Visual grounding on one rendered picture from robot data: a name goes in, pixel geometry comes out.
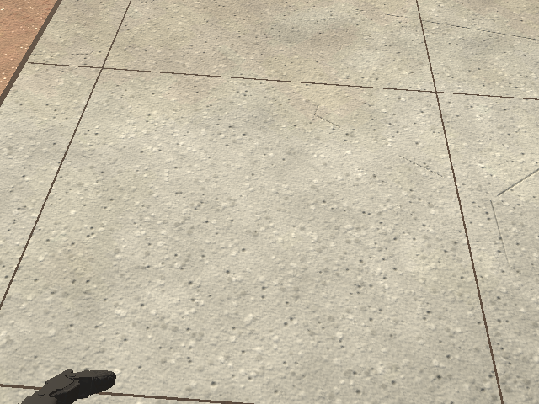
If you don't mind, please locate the robot left hand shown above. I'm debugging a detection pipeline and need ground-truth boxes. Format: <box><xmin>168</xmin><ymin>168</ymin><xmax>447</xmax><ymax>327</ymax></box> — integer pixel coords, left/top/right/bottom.
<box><xmin>21</xmin><ymin>369</ymin><xmax>116</xmax><ymax>404</ymax></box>

